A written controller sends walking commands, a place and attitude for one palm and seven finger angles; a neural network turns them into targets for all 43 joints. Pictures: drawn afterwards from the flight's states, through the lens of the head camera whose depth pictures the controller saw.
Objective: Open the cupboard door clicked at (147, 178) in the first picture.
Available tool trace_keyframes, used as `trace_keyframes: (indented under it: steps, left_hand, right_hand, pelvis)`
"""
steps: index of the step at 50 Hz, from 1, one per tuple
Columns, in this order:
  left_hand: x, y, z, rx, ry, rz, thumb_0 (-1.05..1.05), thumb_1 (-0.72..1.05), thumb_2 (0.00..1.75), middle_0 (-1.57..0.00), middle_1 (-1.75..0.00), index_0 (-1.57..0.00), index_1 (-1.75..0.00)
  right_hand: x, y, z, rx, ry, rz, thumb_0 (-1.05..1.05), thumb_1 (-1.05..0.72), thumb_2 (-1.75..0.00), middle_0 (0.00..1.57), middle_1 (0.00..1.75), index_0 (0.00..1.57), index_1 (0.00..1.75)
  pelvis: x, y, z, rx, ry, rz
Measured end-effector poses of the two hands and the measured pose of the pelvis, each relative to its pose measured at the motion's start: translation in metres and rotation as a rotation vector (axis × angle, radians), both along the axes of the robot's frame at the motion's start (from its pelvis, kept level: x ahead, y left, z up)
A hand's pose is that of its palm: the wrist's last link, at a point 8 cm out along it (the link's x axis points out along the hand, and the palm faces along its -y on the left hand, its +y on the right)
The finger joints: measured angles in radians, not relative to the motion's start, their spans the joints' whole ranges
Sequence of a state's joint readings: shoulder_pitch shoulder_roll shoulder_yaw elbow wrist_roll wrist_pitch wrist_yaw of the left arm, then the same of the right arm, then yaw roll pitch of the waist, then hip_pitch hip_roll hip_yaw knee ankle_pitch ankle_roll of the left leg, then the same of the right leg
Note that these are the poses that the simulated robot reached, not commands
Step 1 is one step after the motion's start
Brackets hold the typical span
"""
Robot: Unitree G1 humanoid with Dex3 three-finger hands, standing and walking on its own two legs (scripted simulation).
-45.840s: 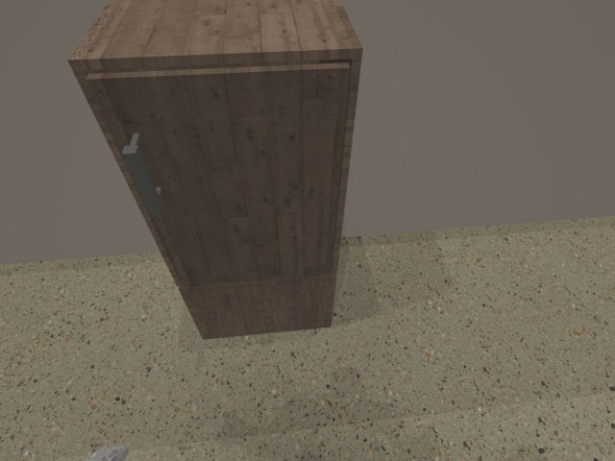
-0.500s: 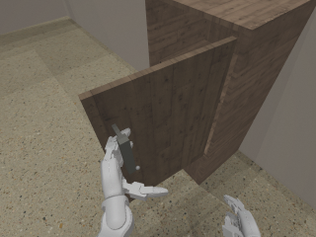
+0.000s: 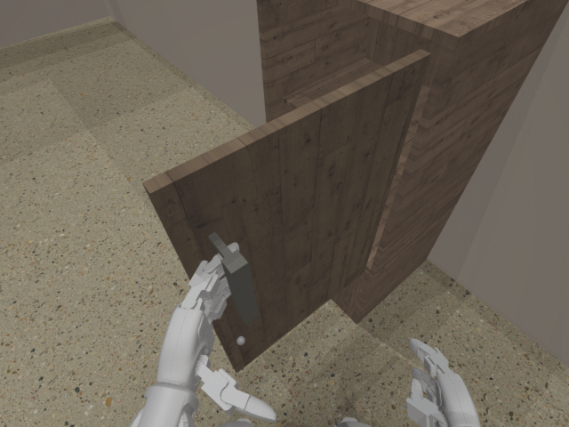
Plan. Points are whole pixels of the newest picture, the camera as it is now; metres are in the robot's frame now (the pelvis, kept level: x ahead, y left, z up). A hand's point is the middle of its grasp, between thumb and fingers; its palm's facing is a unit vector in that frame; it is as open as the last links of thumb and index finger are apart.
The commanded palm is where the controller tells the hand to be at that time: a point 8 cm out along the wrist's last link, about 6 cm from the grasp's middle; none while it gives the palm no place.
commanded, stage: slide the hand sideways off the handle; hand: left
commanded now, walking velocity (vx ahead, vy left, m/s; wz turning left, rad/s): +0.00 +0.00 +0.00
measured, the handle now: (233, 279) +0.29 +0.09 +0.08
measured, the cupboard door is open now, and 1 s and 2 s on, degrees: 88 87 87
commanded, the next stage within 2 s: draw the hand back to the body in 0.68 s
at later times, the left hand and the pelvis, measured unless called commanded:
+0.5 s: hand (176, 375) +0.17 +0.13 +0.07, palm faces -0.02 -1.00 -0.05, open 16.2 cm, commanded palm +0.14 +0.19 +0.08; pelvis +0.00 -0.01 -0.01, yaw +1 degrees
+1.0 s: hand (139, 376) +0.17 +0.16 +0.10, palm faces -0.06 -1.00 -0.06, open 16.3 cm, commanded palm +0.13 +0.23 +0.11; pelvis +0.00 +0.02 -0.01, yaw +0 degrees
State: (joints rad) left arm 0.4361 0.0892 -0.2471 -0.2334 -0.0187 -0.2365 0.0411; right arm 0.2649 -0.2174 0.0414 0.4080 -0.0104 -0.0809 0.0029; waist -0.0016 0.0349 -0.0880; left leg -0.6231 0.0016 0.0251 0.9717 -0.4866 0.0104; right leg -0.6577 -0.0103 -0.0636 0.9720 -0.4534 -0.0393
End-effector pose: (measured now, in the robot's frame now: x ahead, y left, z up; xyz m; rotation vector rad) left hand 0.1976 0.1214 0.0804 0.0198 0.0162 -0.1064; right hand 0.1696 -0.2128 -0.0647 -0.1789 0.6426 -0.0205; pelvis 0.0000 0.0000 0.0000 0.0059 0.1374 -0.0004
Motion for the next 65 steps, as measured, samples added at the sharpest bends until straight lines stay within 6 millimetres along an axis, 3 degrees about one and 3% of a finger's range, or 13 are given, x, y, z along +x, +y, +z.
trace_keyframes:
  steps: [23, 41, 54, 60, 65]
  left_hand:
    - [-0.04, 0.059, -0.003, 0.032, 0.04, 0.074, -0.01, -0.5, 0.3, -0.18, -0.31, -0.19, -0.32]
    - [-0.056, 0.086, -0.006, -0.009, 0.043, 0.058, -0.02, -0.5, 0.3, -0.15, -0.3, -0.15, -0.3]
    - [-0.05, 0.102, 0.031, 0.046, -0.014, 0.064, -0.01, -0.5, 0.3, -0.15, -0.3, -0.15, -0.3]
    - [-0.052, 0.116, 0.037, 0.061, 0.017, 0.085, -0.01, -0.5, 0.3, -0.15, -0.3, -0.15, -0.3]
    - [-0.051, 0.127, 0.056, 0.081, -0.04, 0.094, -0.02, -0.47, 0.32, -0.15, -0.3, -0.15, -0.3]
  right_hand:
    - [0.016, -0.019, -0.006, -0.035, -0.021, -0.041, 0.02, -0.91, -0.9, 0.2, 0.3, 0.21, 0.3]
    - [0.014, -0.001, -0.001, -0.037, -0.063, -0.058, 0.02, -0.91, -0.9, 0.2, 0.3, 0.21, 0.3]
    - [0.01, 0.02, 0.013, 0.002, -0.096, -0.066, 0.02, -0.9, -0.9, 0.2, 0.3, 0.21, 0.3]
    - [0.012, 0.022, 0.022, -0.012, -0.104, -0.052, 0.02, -0.9, -0.9, 0.2, 0.3, 0.21, 0.3]
    - [0.016, 0.02, 0.029, -0.025, -0.124, -0.036, 0.02, -0.9, -0.9, 0.2, 0.3, 0.21, 0.3]
  pelvis:
    - [0.006, -0.008, -0.01, -0.013, 0.033, 0.014]
    - [0.0, 0.007, -0.014, -0.037, 0.028, 0.018]
    - [0.002, 0.02, -0.002, -0.044, -0.02, 0.012]
    - [0.005, 0.021, 0.005, -0.046, -0.042, 0.014]
    - [0.008, 0.022, 0.01, -0.051, -0.062, 0.021]
